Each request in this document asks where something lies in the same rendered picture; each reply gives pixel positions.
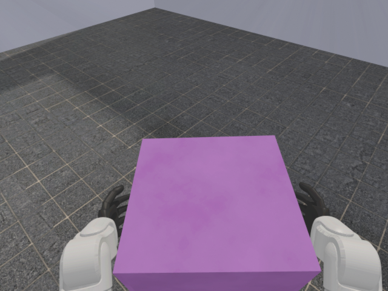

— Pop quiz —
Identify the robot left forearm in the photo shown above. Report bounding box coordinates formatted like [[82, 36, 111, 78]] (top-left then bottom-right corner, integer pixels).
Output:
[[59, 217, 118, 291]]

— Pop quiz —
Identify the robot right forearm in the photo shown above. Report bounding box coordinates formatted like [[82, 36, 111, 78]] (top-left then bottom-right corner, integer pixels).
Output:
[[310, 216, 383, 291]]

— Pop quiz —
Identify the robot left hand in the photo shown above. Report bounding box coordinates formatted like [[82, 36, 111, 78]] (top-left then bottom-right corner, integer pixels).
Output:
[[98, 185, 130, 238]]

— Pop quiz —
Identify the robot right hand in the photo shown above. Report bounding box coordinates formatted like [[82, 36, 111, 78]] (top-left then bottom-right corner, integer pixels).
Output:
[[294, 182, 330, 236]]

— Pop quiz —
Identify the carton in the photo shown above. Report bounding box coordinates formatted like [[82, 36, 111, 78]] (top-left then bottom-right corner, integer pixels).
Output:
[[113, 135, 321, 291]]

